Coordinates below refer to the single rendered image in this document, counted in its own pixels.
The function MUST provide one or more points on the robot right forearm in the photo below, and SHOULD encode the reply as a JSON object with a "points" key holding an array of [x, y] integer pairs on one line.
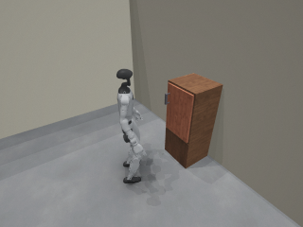
{"points": [[127, 129]]}

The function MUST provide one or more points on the cupboard door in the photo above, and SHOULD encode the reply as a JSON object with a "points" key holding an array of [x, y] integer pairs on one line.
{"points": [[179, 111]]}

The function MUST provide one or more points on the left robot foot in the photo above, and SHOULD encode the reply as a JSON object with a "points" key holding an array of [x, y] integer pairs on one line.
{"points": [[125, 164]]}

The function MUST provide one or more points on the robot right hand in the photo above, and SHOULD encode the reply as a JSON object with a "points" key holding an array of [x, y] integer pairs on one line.
{"points": [[137, 149]]}

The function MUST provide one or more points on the robot left hand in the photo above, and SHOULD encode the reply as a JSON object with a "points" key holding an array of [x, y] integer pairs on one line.
{"points": [[137, 113]]}

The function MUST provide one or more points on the robot left thigh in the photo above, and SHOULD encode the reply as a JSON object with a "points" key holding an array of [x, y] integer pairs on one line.
{"points": [[136, 130]]}

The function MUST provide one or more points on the robot right upper arm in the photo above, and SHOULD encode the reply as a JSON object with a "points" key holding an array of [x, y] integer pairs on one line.
{"points": [[124, 105]]}

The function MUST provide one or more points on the handle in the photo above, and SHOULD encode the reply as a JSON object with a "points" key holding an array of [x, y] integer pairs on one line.
{"points": [[166, 98]]}

